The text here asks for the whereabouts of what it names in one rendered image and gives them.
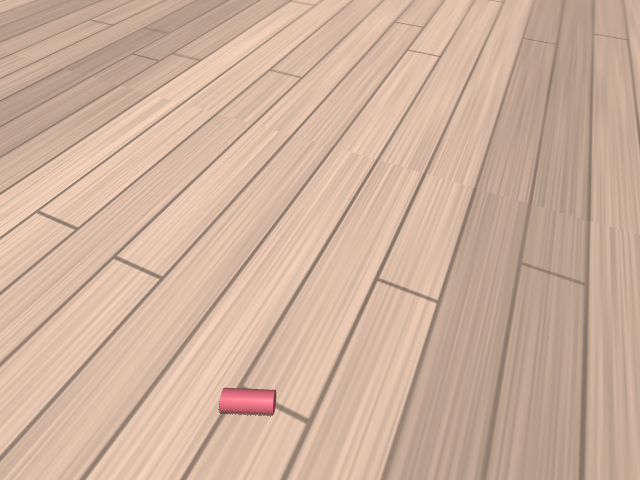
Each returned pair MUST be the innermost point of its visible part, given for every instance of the can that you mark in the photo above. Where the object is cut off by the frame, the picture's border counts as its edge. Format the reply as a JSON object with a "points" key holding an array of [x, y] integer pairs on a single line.
{"points": [[253, 401]]}

